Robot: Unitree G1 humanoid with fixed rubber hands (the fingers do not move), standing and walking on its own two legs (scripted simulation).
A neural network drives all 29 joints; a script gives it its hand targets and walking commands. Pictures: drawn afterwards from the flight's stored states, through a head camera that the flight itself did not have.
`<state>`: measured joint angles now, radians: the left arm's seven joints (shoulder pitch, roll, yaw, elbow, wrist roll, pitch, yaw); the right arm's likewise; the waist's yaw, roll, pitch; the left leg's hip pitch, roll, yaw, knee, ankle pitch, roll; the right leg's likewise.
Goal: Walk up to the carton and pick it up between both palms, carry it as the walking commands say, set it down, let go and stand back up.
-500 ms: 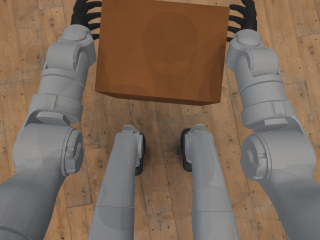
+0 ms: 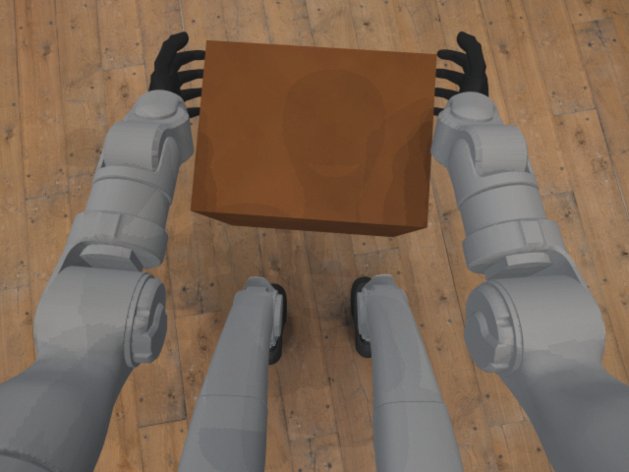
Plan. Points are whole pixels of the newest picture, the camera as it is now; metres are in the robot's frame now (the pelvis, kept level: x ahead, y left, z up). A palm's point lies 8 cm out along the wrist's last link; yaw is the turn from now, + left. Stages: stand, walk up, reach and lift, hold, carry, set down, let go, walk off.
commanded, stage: reach and lift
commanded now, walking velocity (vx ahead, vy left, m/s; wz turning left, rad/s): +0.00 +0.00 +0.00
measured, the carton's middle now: (315, 155) +0.47 +0.02 -0.12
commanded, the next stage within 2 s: none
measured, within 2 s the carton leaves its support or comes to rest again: neither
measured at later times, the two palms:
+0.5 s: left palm (149, 94) +0.47 +0.18 +0.03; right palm (495, 99) +0.47 -0.15 +0.03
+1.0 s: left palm (114, 69) +0.45 +0.17 +0.11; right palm (571, 63) +0.45 -0.16 +0.11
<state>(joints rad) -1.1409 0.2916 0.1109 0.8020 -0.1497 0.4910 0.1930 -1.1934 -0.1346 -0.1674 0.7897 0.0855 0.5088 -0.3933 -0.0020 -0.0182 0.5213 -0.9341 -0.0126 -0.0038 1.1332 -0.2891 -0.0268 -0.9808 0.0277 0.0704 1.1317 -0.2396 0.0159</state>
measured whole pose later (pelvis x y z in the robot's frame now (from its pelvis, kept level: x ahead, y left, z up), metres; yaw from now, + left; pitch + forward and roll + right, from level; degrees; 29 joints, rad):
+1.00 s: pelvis +0.05 -0.01 +0.09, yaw -1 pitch +0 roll +2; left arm -0.74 0.14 0.14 0.71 -0.03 0.58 0.16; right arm -0.81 -0.04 -0.17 0.71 -0.03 0.60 -0.32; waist 0.00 -0.01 0.20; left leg -0.47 0.00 -0.01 0.62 -0.16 -0.04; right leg -0.52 0.03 0.08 0.65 -0.12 0.00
